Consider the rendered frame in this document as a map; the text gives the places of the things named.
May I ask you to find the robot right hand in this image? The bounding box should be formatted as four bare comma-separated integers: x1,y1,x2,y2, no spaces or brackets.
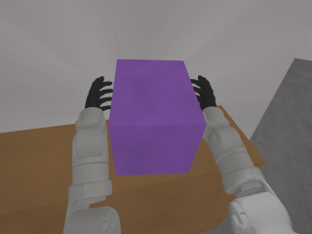
190,75,217,111

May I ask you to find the right robot forearm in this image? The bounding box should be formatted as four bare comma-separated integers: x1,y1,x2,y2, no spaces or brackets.
202,106,293,228

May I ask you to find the robot right upper arm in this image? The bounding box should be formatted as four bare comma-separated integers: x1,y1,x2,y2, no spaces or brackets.
228,191,298,234

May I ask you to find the pedestal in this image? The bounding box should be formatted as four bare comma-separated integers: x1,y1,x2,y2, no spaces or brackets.
0,105,266,234

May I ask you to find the robot left upper arm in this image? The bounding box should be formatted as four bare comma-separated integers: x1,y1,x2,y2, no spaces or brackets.
63,206,122,234

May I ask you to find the robot left hand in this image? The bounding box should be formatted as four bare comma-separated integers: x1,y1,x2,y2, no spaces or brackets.
85,76,113,111

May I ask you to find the carton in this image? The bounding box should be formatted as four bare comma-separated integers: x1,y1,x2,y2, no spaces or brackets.
108,58,207,176

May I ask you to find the left robot forearm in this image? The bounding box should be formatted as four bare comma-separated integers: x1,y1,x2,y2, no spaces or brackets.
62,107,112,234

